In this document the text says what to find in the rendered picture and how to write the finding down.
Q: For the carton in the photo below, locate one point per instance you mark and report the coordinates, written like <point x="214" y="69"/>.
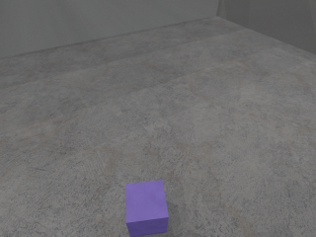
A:
<point x="146" y="211"/>

